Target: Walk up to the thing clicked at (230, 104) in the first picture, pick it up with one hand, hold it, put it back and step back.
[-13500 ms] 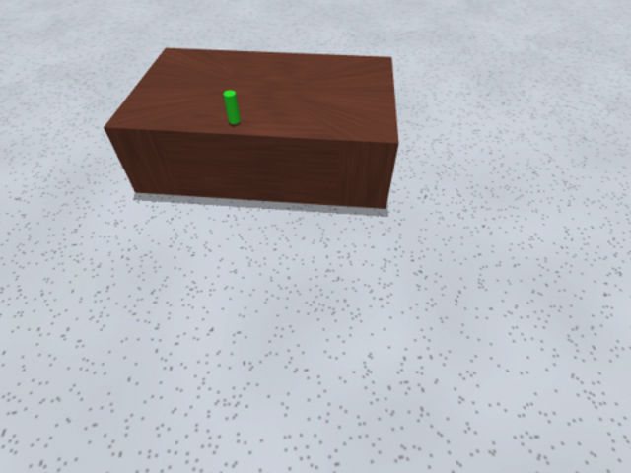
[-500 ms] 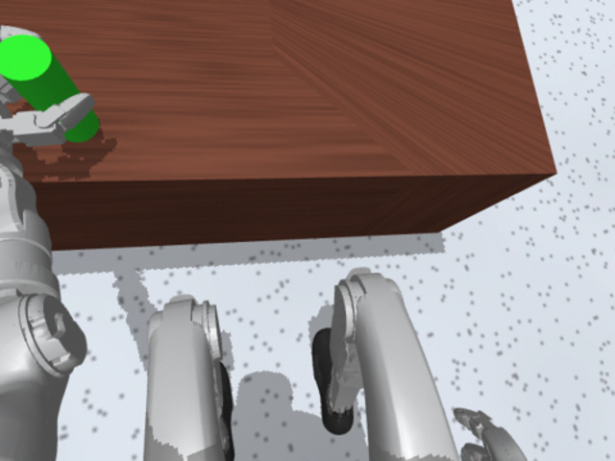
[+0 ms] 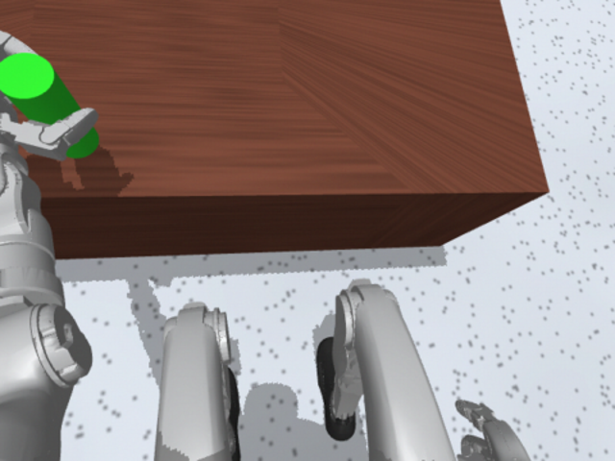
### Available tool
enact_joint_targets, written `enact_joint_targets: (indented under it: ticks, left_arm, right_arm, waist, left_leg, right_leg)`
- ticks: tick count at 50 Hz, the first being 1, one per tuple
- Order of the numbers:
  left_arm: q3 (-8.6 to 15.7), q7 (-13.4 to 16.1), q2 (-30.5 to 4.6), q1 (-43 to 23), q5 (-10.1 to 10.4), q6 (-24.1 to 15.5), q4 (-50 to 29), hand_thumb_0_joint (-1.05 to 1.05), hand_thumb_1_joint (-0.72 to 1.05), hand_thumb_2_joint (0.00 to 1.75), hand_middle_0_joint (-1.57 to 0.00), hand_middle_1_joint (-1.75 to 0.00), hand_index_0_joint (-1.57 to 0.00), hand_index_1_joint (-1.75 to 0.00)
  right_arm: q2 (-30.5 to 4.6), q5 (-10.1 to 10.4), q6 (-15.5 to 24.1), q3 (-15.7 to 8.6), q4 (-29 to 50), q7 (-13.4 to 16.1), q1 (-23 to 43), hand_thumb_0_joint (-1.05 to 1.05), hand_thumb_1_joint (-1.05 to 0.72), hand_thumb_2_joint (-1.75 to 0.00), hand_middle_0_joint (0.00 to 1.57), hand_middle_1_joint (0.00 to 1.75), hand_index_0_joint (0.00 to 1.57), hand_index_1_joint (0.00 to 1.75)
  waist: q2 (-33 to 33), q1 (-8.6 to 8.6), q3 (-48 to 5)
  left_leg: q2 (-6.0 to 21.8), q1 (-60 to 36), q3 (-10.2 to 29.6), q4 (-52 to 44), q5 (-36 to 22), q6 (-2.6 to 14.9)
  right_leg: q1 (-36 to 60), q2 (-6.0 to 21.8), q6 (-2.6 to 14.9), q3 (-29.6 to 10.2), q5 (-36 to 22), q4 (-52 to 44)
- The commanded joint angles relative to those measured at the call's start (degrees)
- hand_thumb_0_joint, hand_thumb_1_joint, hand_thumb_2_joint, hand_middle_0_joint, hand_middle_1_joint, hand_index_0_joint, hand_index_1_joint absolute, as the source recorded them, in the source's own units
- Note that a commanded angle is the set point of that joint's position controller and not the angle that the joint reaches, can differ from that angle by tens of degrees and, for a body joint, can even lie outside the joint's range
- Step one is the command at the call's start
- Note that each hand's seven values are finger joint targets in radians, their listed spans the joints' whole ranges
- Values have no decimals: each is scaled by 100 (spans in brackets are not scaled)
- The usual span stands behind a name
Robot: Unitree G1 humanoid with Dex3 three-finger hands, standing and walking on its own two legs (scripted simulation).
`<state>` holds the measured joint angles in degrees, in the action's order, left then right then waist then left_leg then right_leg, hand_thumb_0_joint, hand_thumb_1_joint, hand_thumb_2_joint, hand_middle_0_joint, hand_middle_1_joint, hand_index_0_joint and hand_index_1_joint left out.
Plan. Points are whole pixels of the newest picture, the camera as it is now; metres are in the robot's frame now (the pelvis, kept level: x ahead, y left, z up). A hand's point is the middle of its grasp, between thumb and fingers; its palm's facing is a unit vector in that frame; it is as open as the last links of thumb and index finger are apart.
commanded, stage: settle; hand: left
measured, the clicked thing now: (55, 112) +0.51 +0.24 +0.02
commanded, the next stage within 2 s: lift in 0.84 s
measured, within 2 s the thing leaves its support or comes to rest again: neither
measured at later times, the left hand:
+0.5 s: hand (26, 55) +0.54 +0.25 +0.07, palm faces +0.23 -0.97 -0.01, open 8.8 cm
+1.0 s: hand (3, 38) +0.54 +0.25 +0.09, palm faces +0.24 -0.97 -0.01, open 8.8 cm
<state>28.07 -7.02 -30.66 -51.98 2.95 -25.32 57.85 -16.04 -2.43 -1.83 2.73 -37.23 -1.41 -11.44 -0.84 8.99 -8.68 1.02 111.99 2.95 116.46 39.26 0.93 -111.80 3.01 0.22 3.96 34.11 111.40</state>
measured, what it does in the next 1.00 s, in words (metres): rises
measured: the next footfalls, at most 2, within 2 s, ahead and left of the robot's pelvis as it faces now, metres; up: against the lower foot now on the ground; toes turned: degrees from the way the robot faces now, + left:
none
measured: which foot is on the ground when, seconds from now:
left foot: down 0.00-1.00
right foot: down 0.00-1.00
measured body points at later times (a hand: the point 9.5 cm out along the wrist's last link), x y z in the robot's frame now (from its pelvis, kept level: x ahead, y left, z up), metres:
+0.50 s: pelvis +0.01 +0.00 +0.05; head +0.22 +0.03 +0.45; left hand +0.52 +0.30 +0.08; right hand +0.08 -0.28 -0.07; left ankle +0.07 +0.11 -0.42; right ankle +0.11 -0.13 -0.42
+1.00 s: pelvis +0.02 +0.00 +0.08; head +0.22 +0.04 +0.48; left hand +0.52 +0.30 +0.10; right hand +0.10 -0.26 -0.04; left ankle +0.07 +0.11 -0.42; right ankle +0.11 -0.13 -0.42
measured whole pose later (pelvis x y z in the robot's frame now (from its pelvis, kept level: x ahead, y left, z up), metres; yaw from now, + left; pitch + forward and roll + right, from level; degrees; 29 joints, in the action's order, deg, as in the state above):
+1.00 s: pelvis +0.02 +0.00 +0.08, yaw +0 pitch +34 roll -5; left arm 27.1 -6.9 -29.0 -49.6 4.7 -26.5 60.3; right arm -15.2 -2.3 -1.1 2.8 -38.4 -1.2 -12.3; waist -0.7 8.4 -9.4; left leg 1.8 97.5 2.6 101.6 38.4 0.9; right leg -97.3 1.9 -0.1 4.1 33.2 96.4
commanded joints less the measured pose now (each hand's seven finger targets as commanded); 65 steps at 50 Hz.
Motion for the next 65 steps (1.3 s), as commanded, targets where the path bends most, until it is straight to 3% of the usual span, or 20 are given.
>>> enact_joint_targets:
  ticks: [1,4,5,7,10,14,18,20,24,26,30,31,34,37,39,41,44,56,62,65]
  left_arm:
    - [-89,-21,-1021,-1851,180,-237,-719,0,20,147,-150,-168,-153,-168]
    - [228,30,-1599,-1954,176,-241,-1074,0,14,148,-153,-170,-156,-170]
    - [-60,14,-1196,-2089,207,-241,-1038,0,15,147,-152,-170,-155,-170]
    - [-63,37,-1154,-2086,185,-270,-1014,0,17,147,-152,-170,-156,-170]
    - [133,87,-1538,-2222,163,-381,-1264,0,18,149,-151,-169,-154,-169]
    - [-60,11,-1274,-2193,226,-420,-1149,0,16,146,-149,-165,-151,-165]
    - [56,12,-1523,-2228,206,-427,-1157,0,15,145,-147,-164,-150,-164]
    - [-88,-30,-1218,-2084,223,-395,-944,0,19,145,-147,-164,-150,-164]
    - [231,31,-1607,-2133,258,-438,-1123,0,22,146,-147,-164,-150,-164]
    - [79,36,-1329,-2011,246,-432,-927,0,22,147,-148,-165,-151,-165]
    - [200,73,-1562,-2035,187,-510,-1119,0,20,146,-147,-164,-150,-164]
    - [42,41,-1212,-1768,215,-457,-682,0,19,147,-146,-163,-149,-163]
    - [70,9,-1371,-1929,212,-487,-1028,0,19,145,-145,-161,-147,-161]
    - [-40,-14,-1166,-1829,232,-464,-850,0,20,143,-142,-158,-144,-158]
    - [113,19,-1421,-2134,234,-527,-1249,0,20,142,-142,-158,-144,-158]
    - [-66,3,-1225,-2119,228,-533,-1164,0,20,143,-141,-158,-144,-158]
    - [-33,-4,-1099,-1759,233,-509,-790,0,19,143,-140,-157,-143,-157]
    - [120,11,-1267,-1704,287,-608,-1443,0,19,138,-145,-160,-149,-158]
    - [-155,80,-784,-1140,335,-428,-1513,0,19,138,-142,-158,-146,-157]
    - [-143,190,-747,-1023,356,-438,-1942,0,22,140,-142,-158,-146,-157]
  right_arm:
    - [-1165,42,110,-437,169,139,-1075,0,-90,-90,20,30,20,30]
    - [-1197,56,93,-441,227,170,-1026,0,-90,-90,20,30,20,30]
    - [-1145,55,94,-408,257,157,-1048,0,-90,-90,20,30,20,30]
    - [-1144,47,105,-435,222,164,-1067,0,-90,-90,20,30,20,30]
    - [-1119,33,130,-425,145,174,-1111,0,-89,-90,20,30,20,30]
    - [-1105,29,156,-412,164,176,-1082,0,-90,-90,20,30,20,30]
    - [-1119,21,140,-412,128,179,-1108,0,-90,-90,20,30,20,30]
    - [-1078,13,135,-396,134,175,-1113,0,-90,-90,20,30,20,30]
    - [-1062,17,135,-403,99,194,-1137,0,-89,-90,20,30,20,30]
    - [-1041,25,140,-409,108,188,-1110,0,-89,-90,20,30,20,30]
    - [-1014,18,138,-424,77,188,-1108,0,-89,-90,20,30,20,30]
    - [-1015,29,143,-399,99,178,-1052,0,-89,-90,20,30,20,30]
    - [-1061,14,157,-420,72,175,-1116,0,-90,-90,20,30,20,30]
    - [-1048,10,152,-401,76,157,-1109,0,-90,-90,20,30,20,30]
    - [-1048,-9,147,-416,39,156,-1195,0,-89,-90,20,30,20,30]
    - [-1008,-14,145,-397,27,139,-1169,0,-90,-90,20,30,20,30]
    - [-1018,-14,156,-409,27,141,-1127,0,-90,-90,20,30,20,30]
    - [-1022,13,141,-453,119,140,-1090,0,-92,-90,20,30,20,30]
    - [-943,64,168,-508,165,185,-967,0,-91,-90,20,30,20,30]
    - [-904,109,175,-529,156,203,-930,0,-91,-90,20,30,20,30]
  waist:
    - [-785,106,-3327]
    - [-922,-124,-3545]
    - [-1005,12,-3542]
    - [-1014,30,-3547]
    - [-989,-42,-3566]
    - [-1018,-26,-3681]
    - [-1088,-102,-3921]
    - [-1032,4,-3846]
    - [-808,-113,-3876]
    - [-693,-54,-3687]
    - [-773,-88,-3697]
    - [-751,-52,-3549]
    - [-996,-83,-3807]
    - [-984,-65,-3751]
    - [-1145,-101,-3909]
    - [-1226,-53,-3808]
    - [-961,-16,-3607]
    - [-1002,-243,-4112]
    - [-784,-207,-3802]
    - [-884,-343,-3694]
  left_leg:
    - [-23,-2496,160,-1934,-580,36]
    - [-21,-2717,155,-2034,-754,32]
    - [-10,-2852,172,-2051,-899,10]
    - [0,-3050,232,-2174,-890,-2]
    - [-1,-2952,146,-2186,-939,23]
    - [-2,-3201,104,-2269,-1077,32]
    - [-4,-3424,75,-2321,-1367,33]
    - [-16,-3375,76,-2347,-1372,40]
    - [-30,-3141,-11,-2359,-1353,82]
    - [-22,-3187,23,-2476,-1237,80]
    - [-15,-3214,13,-2576,-1155,71]
    - [-4,-3396,73,-2634,-1284,60]
    - [14,-3757,91,-2638,-1748,39]
    - [48,-4001,164,-2690,-2029,12]
    - [41,-4133,160,-2702,-2110,0]
    - [51,-4216,189,-2775,-2042,-20]
    - [41,-3977,172,-2770,-1898,19]
    - [21,-4504,209,-3112,-1891,-11]
    - [-8,-4361,55,-3340,-1601,33]
    - [23,-4801,147,-3617,-1727,-20]
  right_leg:
    - [2176,-162,213,-80,-499,-1462]
    - [2360,-144,227,-132,-615,-1516]
    - [2327,-149,241,-112,-723,-1519]
    - [2300,-154,245,-92,-726,-1596]
    - [2576,-174,227,-130,-765,-1686]
    - [2702,-189,235,-173,-847,-1851]
    - [2954,-201,247,-207,-1061,-1934]
    - [2996,-205,248,-189,-1075,-2004]
    - [3470,-210,209,-277,-1129,-2166]
    - [3414,-231,209,-238,-1031,-2256]
    - [3585,-239,204,-274,-966,-2344]
    - [3403,-234,226,-226,-1054,-2336]
    - [3378,-248,260,-189,-1341,-2308]
    - [3288,-256,278,-146,-1492,-2309]
    - [3322,-258,288,-150,-1518,-2313]
    - [3248,-255,299,-136,-1439,-2339]
    - [3308,-255,275,-138,-1400,-2415]
    - [3764,-256,270,-133,-1365,-2620]
    - [4319,-257,232,-205,-1299,-3064]
    - [4322,-261,253,-152,-1321,-3182]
